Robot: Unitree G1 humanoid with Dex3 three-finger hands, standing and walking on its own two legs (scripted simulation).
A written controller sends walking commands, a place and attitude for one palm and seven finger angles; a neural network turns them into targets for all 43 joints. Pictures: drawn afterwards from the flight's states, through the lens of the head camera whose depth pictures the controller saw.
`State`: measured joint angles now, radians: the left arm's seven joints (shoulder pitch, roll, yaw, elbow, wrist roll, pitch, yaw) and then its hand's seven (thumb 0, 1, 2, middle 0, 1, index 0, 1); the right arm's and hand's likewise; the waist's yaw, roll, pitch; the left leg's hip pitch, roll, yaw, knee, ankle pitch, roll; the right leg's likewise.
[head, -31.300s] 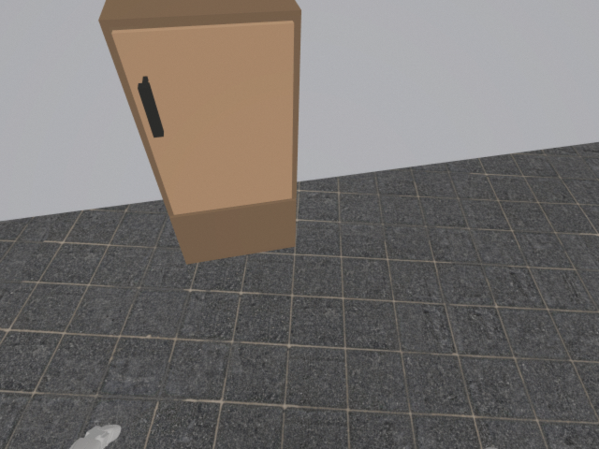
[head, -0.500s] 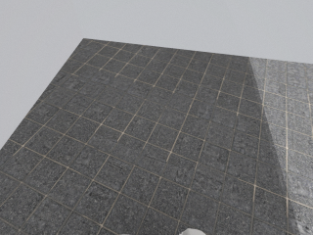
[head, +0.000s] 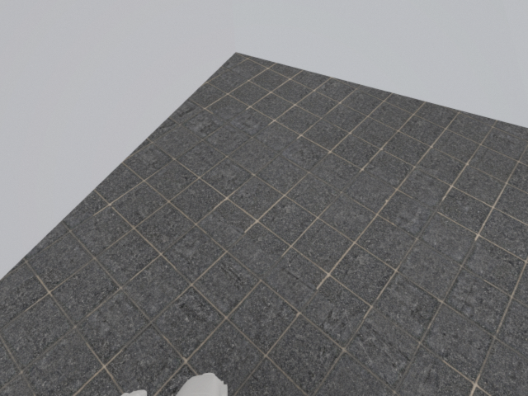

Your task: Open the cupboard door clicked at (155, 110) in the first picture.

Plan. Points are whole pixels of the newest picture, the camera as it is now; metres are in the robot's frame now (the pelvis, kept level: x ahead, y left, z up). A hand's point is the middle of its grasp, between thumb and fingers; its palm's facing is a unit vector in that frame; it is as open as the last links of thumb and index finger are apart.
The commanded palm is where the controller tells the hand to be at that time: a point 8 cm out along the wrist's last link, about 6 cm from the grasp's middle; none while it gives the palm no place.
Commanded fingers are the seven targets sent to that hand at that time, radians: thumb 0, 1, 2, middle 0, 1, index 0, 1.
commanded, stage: turn to face it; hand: left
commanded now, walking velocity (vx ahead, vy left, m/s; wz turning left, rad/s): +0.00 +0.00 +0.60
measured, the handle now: out of the picture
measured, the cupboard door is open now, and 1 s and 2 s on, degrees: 42 42 42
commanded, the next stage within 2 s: none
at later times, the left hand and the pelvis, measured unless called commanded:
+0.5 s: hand out of the picture +0.06 +0.22 -0.16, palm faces +0.27 -0.92 -0.28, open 7.3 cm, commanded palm none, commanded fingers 0.00 0.90 0.90 -0.20 -0.30 -0.20 -0.30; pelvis +0.02 -0.01 -0.01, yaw +16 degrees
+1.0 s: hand out of the picture -0.05 +0.19 -0.20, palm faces +0.58 -0.78 -0.23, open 7.3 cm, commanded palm none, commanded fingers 0.00 0.90 0.90 -0.20 -0.30 -0.20 -0.30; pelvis +0.02 -0.02 -0.02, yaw +35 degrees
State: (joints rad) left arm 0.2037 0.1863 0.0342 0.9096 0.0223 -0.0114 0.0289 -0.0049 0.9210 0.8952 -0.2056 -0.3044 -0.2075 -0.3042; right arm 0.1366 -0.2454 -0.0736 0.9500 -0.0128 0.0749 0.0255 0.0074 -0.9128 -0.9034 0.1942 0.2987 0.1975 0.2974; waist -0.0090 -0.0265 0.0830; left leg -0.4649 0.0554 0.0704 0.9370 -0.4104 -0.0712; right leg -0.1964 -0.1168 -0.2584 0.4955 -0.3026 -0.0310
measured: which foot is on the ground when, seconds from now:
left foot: up 0.00-0.12, down 0.14-0.54, up 0.56-0.90, down 0.92-1.00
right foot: down 0.00-0.14, up 0.16-0.52, down 0.54-0.92, up 0.94-1.00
